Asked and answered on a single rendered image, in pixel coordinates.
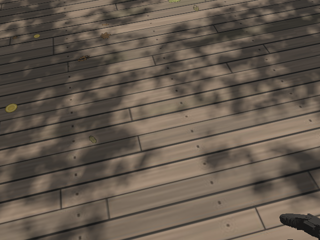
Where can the robot right hand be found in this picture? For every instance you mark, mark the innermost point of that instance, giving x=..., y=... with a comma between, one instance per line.
x=308, y=223

